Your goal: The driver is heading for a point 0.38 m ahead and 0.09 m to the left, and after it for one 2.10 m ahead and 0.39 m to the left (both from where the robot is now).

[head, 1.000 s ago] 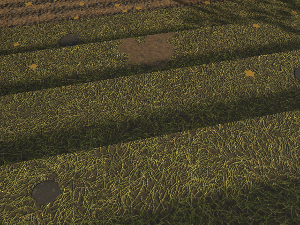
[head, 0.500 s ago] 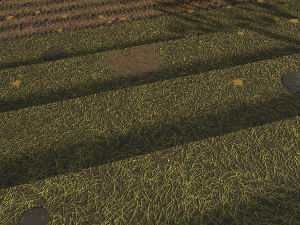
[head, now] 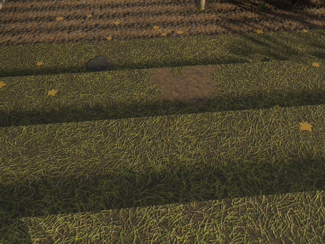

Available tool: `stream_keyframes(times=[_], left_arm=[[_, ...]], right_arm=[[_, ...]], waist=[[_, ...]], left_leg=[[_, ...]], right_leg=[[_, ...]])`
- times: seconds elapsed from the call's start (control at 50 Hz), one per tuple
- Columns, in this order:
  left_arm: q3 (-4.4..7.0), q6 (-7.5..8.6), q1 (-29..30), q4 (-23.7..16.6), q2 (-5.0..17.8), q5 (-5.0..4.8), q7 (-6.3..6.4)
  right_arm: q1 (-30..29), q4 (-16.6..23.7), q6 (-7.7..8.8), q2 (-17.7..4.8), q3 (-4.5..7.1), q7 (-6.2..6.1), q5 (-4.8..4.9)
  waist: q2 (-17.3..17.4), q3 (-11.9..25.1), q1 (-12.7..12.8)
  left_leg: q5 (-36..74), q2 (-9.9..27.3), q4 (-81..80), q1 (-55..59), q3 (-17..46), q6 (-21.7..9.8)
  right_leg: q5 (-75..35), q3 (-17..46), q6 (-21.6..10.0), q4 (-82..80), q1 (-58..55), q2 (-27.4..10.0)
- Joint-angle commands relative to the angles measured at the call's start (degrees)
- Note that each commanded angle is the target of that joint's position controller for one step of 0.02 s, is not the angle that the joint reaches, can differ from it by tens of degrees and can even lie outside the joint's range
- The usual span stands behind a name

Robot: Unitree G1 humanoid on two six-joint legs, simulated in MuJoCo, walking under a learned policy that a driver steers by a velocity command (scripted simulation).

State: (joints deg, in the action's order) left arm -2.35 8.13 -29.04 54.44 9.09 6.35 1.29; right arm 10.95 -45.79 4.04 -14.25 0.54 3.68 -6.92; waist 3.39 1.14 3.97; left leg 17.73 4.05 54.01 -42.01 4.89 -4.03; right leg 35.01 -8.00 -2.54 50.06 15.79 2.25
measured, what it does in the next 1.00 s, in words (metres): goes down, turning left: left foot 0.17 m lower, then right foot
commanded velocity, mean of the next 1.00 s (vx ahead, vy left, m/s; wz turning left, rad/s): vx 0.50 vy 0.00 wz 0.33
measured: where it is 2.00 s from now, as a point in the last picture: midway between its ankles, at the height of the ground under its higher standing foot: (129, 152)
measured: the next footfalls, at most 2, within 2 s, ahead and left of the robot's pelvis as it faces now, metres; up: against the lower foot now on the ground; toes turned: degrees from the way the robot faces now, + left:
left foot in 0.22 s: +0.30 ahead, +0.14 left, -0.17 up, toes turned +11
right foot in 0.60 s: +0.62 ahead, -0.01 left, -0.17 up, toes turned +18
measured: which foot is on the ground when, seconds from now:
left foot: up 0.00-0.20, down 0.22-0.60, up 0.62-1.00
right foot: down 0.00-0.24, up 0.26-0.58, down 0.60-1.00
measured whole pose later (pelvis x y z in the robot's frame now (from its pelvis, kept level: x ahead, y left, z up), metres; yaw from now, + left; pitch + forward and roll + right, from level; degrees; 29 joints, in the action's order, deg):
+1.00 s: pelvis +0.61 +0.08 -0.11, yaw +21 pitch +1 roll -2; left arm -0.8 7.6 -30.5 60.2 10.0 5.4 -3.1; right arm 6.4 -44.2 2.8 -11.2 0.3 4.1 -5.7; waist 1.5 0.0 6.4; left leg -1.0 4.4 53.6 -38.0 1.9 -1.1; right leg 17.8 -4.2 -4.5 21.9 5.1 3.9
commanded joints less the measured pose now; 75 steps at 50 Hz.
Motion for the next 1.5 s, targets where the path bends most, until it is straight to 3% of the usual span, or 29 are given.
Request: stream_keyframes(times=[0.02, 0.1, 0.16, 0.22, 0.24, 0.26, 0.28, 0.32, 0.4, 0.46, 0.54, 0.6, 0.64, 0.68, 0.76, 0.92, 1.06, 1.08, 1.14, 1.18, 1.24, 1.32, 1.34, 1.36, 1.38, 1.4, 1.42, 1.46, 1.5], left_arm=[[-0.51, 1.87, -4.6, -0.2, 5.0, -0.62, 0.78], [-0.54, 0.38, -11.7, 4.1, 7.1, -3.31, -0.8], [0.05, -1.67, -9.8, 4.9, 8.2, -2.08, -1.02], [0.56, -3.13, -5.9, 6.3, 9.8, 1.19, -3.83], [-0.67, -3.33, -12.0, 6.4, 2.8, 1.27, -6.24], [-0.46, -3.14, -4.7, 1.4, 5.6, -0.71, -7.94], [0.69, -1.85, 9.1, -4.5, 8.8, -2.63, -7.83], [0.87, 1.12, 19.0, -10.8, 9.6, -2.77, -4.06], [0.16, -2.92, 12.6, -9.0, 5.5, -1.28, -1.38], [-1.19, -4.36, 16.6, -9.8, 5.0, -3.47, -2.43], [0.4, -2.8, 26.4, -10.6, 10.7, -2.36, -3.24], [3.56, -0.56, 13.9, -6.9, 16.9, -3.4, -2.77], [3.52, -1.03, -6.7, -2.9, 17.9, -3.51, -4.19], [2.92, -0.66, 4.8, -3.9, 12.1, -3.22, -3.93], [1.38, -0.1, 16.5, -5.7, 5.1, -3.51, -1.79], [2.91, 0.19, 3.5, 1.7, 7.8, -0.7, -5.19], [3.28, -0.09, -3.3, 2.7, 9.1, -1.49, -3.13], [2.83, 0.13, -9.2, 6.8, 6.9, -0.27, -1.76], [2.77, -0.71, -28.2, 10.8, 2.9, -2.85, 1.79], [0.55, -1.33, -27.7, 9.8, -3.5, -4.2, 0.89], [2.15, -3.51, -17.6, 7.2, 5.8, -3.77, -2.3], [3.04, -4.45, -9.3, 7.4, 10.6, -1.42, -6.21], [1.64, -4.76, -22.5, 12.3, 1.3, -1.86, -8.65], [1.75, -4.28, -22.7, 10.3, 2.6, -2.27, -9.54], [3.37, -3.63, -9.1, 5.7, 6.2, -3.4, -9.67], [3.39, -2.68, -2.4, 1.2, 5.6, -3.86, -8.92], [3.91, -2.11, 3.1, -1.2, 6.0, -3.81, -7.51], [2.17, -1.65, 3.1, -1.3, -0.8, -2.56, -4.6], [2.42, -3.09, 1.1, -0.1, -2.1, -1.38, -5.08]], right_arm=[[-5.6, 3.9, -0.8, -2.0, -0.19, 1.24, 1.43], [-16.0, 6.5, -1.24, -2.0, -0.93, 0.68, 0.45], [-13.5, 4.6, -1.43, -3.4, -0.62, 0.15, 0.27], [15.2, -4.9, 0.28, -10.7, 3.42, -0.92, 1.41], [28.3, -8.2, -0.73, -13.5, 4.6, -0.81, 1.79], [33.8, -10.1, -1.51, -12.6, 4.69, -0.63, 2.27], [35.9, -10.5, -1.2, -11.7, 4.81, -1.26, 2.27], [19.5, -6.6, 0.61, -7.5, 3.02, -1.11, 4.1], [3.0, -3.0, 2.8, -3.9, 0.12, 1.03, 4.49], [4.8, -2.7, 3.01, -10.0, 2.7, 2.84, 3.93], [13.3, -5.1, 1.93, -7.3, 2.83, 2.55, 2.41], [9.8, -3.0, 2.26, -6.2, 2.53, 1.6, 1.71], [20.7, -3.6, 3.07, 1.5, 0.63, 2.23, 2.03], [9.0, -2.7, 2.02, -3.3, 1.96, -0.81, 2.87], [5.8, -1.3, 0.91, 0.6, 0.07, -2.42, 1.07], [3.9, 0.8, -1.53, -0.1, 0.41, 1.42, 0.48], [-7.3, 8.0, 0.32, -1.4, 1.58, -0.94, 1.85], [-12.2, 9.5, 0.29, 0.1, 0.92, -1.21, 2.34], [-22.5, 10.1, 1.48, 2.9, 0.27, -0.97, 1.64], [-23.7, 7.2, 2.18, 3.8, -0.37, 0.18, 1.59], [-22.8, 6.9, 0.97, 3.9, -1.31, 1.4, 1.22], [17.3, -7.5, -0.76, -9.1, 3.86, -0.44, 2.51], [29.5, -10.5, -1.55, -10.7, 4.47, -0.33, 1.63], [33.9, -9.7, -1.85, -10.4, 4.59, 0.73, 0.9], [32.5, -11.2, -1.69, -10.1, 4.47, 0.42, -0.73], [25.0, -9.7, -1.5, -11.7, 4.76, 0.37, 1.04], [14.9, -7.1, -0.69, -6.4, 3.25, 0.07, 2.3], [6.3, -4.6, 1.45, 2.5, 0.44, -0.86, 0.31], [7.8, -5.5, 3.23, 3.6, 0.55, -2.29, 2.37]], waist=[[-5.3, -9.3, 0.5], [-4.5, -13.4, 4.2], [-2.2, -14.2, 2.5], [1.5, -5.0, -9.4], [9.7, 11.1, -9.9], [7.1, 19.6, -15.2], [3.0, 11.8, -20.0], [-6.6, 0.8, -13.5], [-1.7, -5.4, 0.6], [-2.9, -4.5, -2.0], [-2.6, -4.1, -5.9], [-5.3, 1.2, 1.4], [-21.8, 20.6, 4.1], [-6.8, -1.1, 2.1], [-3.7, 0.2, -4.4], [-6.0, -3.2, -3.6], [-7.7, -4.8, 0.3], [-8.1, -5.9, 3.2], [-5.0, -8.6, 14.0], [-1.2, -12.6, 13.7], [-4.9, -9.8, 8.0], [3.5, -2.1, -11.8], [12.0, 15.0, -10.0], [11.3, 26.3, -11.5], [6.7, 14.5, -12.7], [4.7, 10.1, -10.2], [-1.8, 3.3, -7.6], [-4.6, -5.1, -0.2], [-1.2, -8.4, 1.1]], left_leg=[[11.6, 0.8, -13.4, 12.9, -4.8, 1.3], [3.7, 2.7, -28.4, 2.9, -2.9, -0.4], [0.8, 1.8, -32.0, 13.3, -5.8, -1.2], [8.6, -1.5, -35.3, 52.2, -10.7, -4.6], [30.5, 6.4, -14.3, 84.0, -0.7, -15.6], [28.9, 11.6, -13.9, 93.9, 10.9, -20.0], [14.2, 12.1, -20.1, 87.3, 14.8, -18.8], [-17.5, 15.0, -32.5, 64.5, 21.1, -16.1], [-16.4, 8.6, -44.6, 17.1, 13.9, -17.3], [-16.3, 5.6, -43.0, 15.3, 12.9, -13.8], [-19.0, 4.2, -35.0, 24.3, 12.7, -9.9], [-10.8, -1.3, -18.3, 14.8, 7.3, -3.0], [-56.7, -13.2, 22.0, -5.4, 0.6, 3.2], [-42.9, -5.9, 27.3, -11.9, 3.9, 0.6], [-33.8, 1.7, 13.3, 3.1, 3.3, 1.5], [-12.1, 0.4, 3.6, 10.8, -2.9, 3.1], [-31.3, -1.4, -2.1, 6.2, -7.0, 2.1], [-19.2, 4.6, -8.8, -10.1, 5.0, 3.4], [-15.3, 4.3, -18.7, -35.2, 1.3, 5.6], [2.2, 5.7, -29.0, -23.7, -2.0, 3.8], [-4.0, 1.1, -30.2, 21.2, -7.4, 3.0], [17.0, 5.8, -36.8, 64.6, -6.8, 0.2], [40.8, 14.5, -16.2, 86.8, -2.2, -9.7], [48.9, 22.3, -8.7, 92.7, 3.5, -17.6], [42.9, 20.9, -14.1, 81.0, 3.8, -14.9], [22.8, 22.4, -21.0, 69.4, 4.0, -14.6], [3.2, 22.5, -27.9, 56.5, 3.4, -14.0], [5.0, 21.4, -36.1, 29.8, 0.0, -12.4], [-1.8, 18.8, -44.1, 23.7, -3.7, -13.5]], right_leg=[[-1.9, 10.5, -7.4, -15.6, 17.2, -12.1], [-7.5, 17.8, -8.5, -13.7, -3.3, -17.7], [-13.9, 14.1, -6.8, -8.8, -4.8, -15.8], [-32.0, 2.6, -0.6, 19.8, 5.9, -9.3], [-8.8, -0.2, 5.0, 41.8, 24.7, -4.5], [6.9, 5.4, 6.4, 54.3, 34.0, -1.5], [8.4, 7.7, 6.1, 56.8, 44.2, -1.4], [-10.2, 15.2, 2.9, 32.9, 48.9, -7.5], [-18.4, 11.6, 2.3, -0.5, 12.8, -11.2], [-33.4, 9.4, 3.0, -13.6, 4.2, -6.6], [-39.3, 8.3, 0.7, -17.2, 5.4, -4.3], [-38.5, 7.8, -5.1, -11.9, -18.9, -4.6], [-35.7, 46.7, -24.5, -26.9, -48.5, -26.1], [-6.1, 39.8, -15.8, -34.6, -23.1, -21.8], [-25.0, 26.4, -14.2, -40.9, -5.8, -17.2], [-36.0, 12.9, -13.9, -36.6, 2.2, -12.3], [-47.2, 16.7, -13.8, -25.6, -14.2, -16.2], [-38.2, 21.2, -11.0, -20.0, -30.8, -17.9], [-26.7, 26.1, -11.3, -11.3, -50.9, -16.9], [-23.0, 22.2, -10.5, -12.0, -31.8, -11.9], [-19.9, 19.2, -9.6, -17.2, -0.6, -8.4], [-23.5, 14.3, -0.6, 17.0, 14.2, -4.3], [2.7, 11.6, 3.1, 41.3, 21.3, -1.2], [13.3, 10.9, 4.2, 62.3, 24.8, -1.1], [12.0, 9.7, 4.6, 69.3, 36.1, -1.3], [7.8, 9.0, 3.2, 66.8, 41.0, -3.5], [0.5, 10.6, 1.4, 55.4, 41.1, -6.0], [-17.8, 16.9, -2.6, 34.7, 26.1, -12.6], [-27.3, 15.7, -4.0, 17.5, 22.1, -12.2]])
Velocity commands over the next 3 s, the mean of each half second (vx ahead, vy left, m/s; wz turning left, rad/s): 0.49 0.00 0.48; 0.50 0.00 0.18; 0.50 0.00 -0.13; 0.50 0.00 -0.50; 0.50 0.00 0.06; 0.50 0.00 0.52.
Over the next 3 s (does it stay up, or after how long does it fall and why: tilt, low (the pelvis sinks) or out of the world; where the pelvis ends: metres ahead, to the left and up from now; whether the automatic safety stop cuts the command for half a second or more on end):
stays up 1.69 0.23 -0.45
